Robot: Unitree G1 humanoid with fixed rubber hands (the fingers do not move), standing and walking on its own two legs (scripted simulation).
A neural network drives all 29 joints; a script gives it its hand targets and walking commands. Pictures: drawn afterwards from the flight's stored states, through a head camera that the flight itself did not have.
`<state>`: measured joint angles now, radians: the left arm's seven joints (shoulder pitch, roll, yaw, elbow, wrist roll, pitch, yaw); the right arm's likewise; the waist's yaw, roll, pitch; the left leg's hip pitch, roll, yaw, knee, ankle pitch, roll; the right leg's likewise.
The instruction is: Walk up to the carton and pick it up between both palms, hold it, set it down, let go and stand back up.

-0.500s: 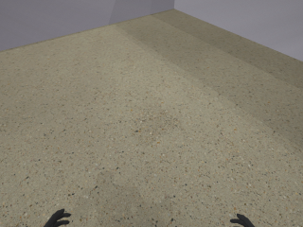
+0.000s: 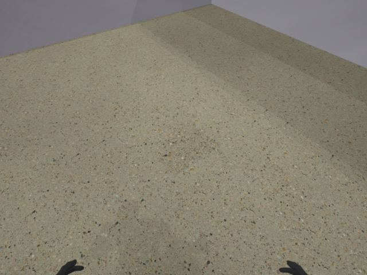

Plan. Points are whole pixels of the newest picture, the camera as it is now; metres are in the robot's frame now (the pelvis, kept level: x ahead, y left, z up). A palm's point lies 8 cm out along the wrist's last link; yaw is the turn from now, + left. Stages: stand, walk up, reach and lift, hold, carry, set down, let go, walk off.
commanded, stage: stand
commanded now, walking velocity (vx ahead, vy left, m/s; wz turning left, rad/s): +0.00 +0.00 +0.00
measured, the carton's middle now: out of the picture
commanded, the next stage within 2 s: none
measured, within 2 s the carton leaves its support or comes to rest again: neither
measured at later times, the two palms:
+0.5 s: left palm out of the picture +0.11 +0.29 -0.09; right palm out of the picture +0.09 -0.26 -0.11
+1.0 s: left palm out of the picture +0.10 +0.29 -0.09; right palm out of the picture +0.08 -0.26 -0.11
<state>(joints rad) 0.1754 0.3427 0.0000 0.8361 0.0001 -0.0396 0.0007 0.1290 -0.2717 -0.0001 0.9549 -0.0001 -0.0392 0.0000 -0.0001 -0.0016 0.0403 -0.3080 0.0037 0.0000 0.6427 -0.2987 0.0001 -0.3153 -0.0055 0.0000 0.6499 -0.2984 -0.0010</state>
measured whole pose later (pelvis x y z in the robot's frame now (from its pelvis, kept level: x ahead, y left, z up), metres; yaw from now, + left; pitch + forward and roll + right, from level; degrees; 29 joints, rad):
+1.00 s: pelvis -0.01 +0.00 +0.01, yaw +0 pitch -1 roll +0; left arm 0.16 0.34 0.00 0.91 0.00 -0.04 0.00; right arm 0.12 -0.27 0.00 1.03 0.00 -0.04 0.00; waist 0.00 0.00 0.01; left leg -0.30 0.00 0.00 0.55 -0.23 0.00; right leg -0.30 -0.01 0.00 0.55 -0.23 0.00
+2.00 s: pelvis -0.01 +0.00 +0.01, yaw +0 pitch -1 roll +0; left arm 0.15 0.34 0.00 0.93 0.00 -0.04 0.00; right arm 0.12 -0.27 0.00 1.04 0.00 -0.04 0.00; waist 0.00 0.00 -0.01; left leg -0.29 0.00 0.00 0.52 -0.22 0.00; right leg -0.29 -0.01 0.00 0.53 -0.22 0.00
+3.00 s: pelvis +0.00 +0.00 +0.01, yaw +0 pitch -1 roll +0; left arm 0.15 0.34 0.00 0.94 0.00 -0.04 0.00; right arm 0.12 -0.27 0.00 1.04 0.00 -0.04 0.00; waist 0.00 0.00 -0.02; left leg -0.28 0.00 0.00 0.51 -0.22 0.00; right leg -0.29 -0.01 0.00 0.52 -0.22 0.00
